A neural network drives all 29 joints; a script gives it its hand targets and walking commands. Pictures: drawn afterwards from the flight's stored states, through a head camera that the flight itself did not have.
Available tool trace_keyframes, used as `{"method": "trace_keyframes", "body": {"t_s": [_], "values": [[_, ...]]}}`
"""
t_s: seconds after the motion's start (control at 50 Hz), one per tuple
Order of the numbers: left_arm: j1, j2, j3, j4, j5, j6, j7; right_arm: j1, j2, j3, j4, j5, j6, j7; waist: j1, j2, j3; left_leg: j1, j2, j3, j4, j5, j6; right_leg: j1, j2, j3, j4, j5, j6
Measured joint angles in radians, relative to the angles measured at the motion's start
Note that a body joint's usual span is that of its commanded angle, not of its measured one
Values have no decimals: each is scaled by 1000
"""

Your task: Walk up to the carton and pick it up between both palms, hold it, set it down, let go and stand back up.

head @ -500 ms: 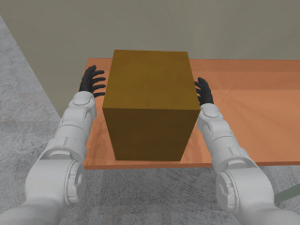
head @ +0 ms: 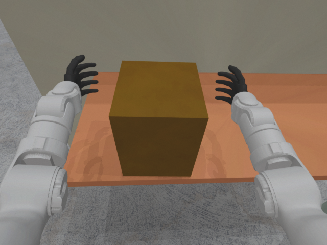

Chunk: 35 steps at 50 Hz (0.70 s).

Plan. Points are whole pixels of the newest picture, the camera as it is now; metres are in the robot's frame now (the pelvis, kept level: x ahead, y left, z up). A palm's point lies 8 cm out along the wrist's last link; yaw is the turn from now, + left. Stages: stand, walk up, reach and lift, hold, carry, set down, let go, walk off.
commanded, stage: set down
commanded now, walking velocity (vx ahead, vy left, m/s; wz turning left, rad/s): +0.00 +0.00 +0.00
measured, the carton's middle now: (158, 121) +0.45 -0.01 +0.07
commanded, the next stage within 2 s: none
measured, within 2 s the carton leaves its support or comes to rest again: neither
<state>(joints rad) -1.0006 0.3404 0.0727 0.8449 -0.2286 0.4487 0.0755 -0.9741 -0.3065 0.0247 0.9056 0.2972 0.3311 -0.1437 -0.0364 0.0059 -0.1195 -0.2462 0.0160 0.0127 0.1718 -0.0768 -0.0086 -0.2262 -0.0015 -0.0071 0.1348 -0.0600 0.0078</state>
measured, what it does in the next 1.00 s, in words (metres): stands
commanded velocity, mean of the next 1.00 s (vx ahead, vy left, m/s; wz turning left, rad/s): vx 0.00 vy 0.00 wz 0.00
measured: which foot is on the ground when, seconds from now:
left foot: down 0.00-1.00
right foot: down 0.00-1.00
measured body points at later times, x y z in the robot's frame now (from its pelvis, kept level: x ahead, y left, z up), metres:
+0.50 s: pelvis +0.00 +0.01 +0.00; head +0.02 +0.02 +0.45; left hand +0.47 +0.19 +0.23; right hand +0.46 -0.21 +0.22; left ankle -0.01 +0.12 -0.75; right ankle -0.01 -0.12 -0.75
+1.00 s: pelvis -0.03 +0.00 +0.00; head -0.03 +0.02 +0.45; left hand +0.39 +0.20 +0.18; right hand +0.38 -0.21 +0.16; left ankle -0.01 +0.12 -0.75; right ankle -0.01 -0.12 -0.75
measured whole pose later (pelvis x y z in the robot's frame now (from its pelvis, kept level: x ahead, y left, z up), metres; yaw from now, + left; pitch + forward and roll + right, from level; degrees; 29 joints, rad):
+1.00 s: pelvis -0.03 +0.00 +0.00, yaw -1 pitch +2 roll +0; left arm -0.78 0.29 0.15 0.42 -0.19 0.72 0.06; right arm -0.71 -0.33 -0.03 0.54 0.31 0.51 -0.13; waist -0.02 -0.02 -0.06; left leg -0.16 0.01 0.02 0.18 -0.06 0.00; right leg -0.15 -0.01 0.01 0.16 -0.05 0.01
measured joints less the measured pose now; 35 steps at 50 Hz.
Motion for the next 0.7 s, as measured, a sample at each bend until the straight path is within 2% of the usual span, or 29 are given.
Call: {"method": "trace_keyframes", "body": {"t_s": [0.12, 0.28, 0.38, 0.46, 0.58, 0.7], "values": [[-84, 31, -24, 19, -26, 70, -4, -71, -28, -30, 45, -1, 67, 4, -6, -3, 15, -9, -5, -7, 26, -3, 4, 2, -5, -6, 9, 4, 4], [-165, 55, -51, 29, -62, 133, 21, -142, -72, -40, 61, 19, 123, 32, -11, -15, 10, -52, -7, 0, 47, -3, 9, -40, -7, 1, 21, 10, 8], [-173, 60, -52, 0, -66, 174, 25, -178, -88, -25, 65, 43, 148, 45, -10, -14, 0, -51, -7, 0, 45, -7, 9, -32, -7, 1, 5, 14, 8], [-149, 54, -39, -44, -51, 207, 7, -175, -92, -20, 60, 49, 162, 49, -13, -11, 0, -22, -7, -8, 32, -10, 6, 10, -7, -7, -28, 19, 8], [-71, 30, 5, -141, -7, 243, -32, -99, -90, -26, -4, 42, 171, 47, -20, -12, 12, 38, -9, -17, -3, -4, 2, 78, -8, -16, -75, 28, 7], [77, -16, 69, -295, 50, 261, -58, 62, -71, -29, -181, 39, 165, 32, -20, -11, 30, 101, -11, -13, -59, 19, 4, 128, -10, -12, -107, 41, 6]]}}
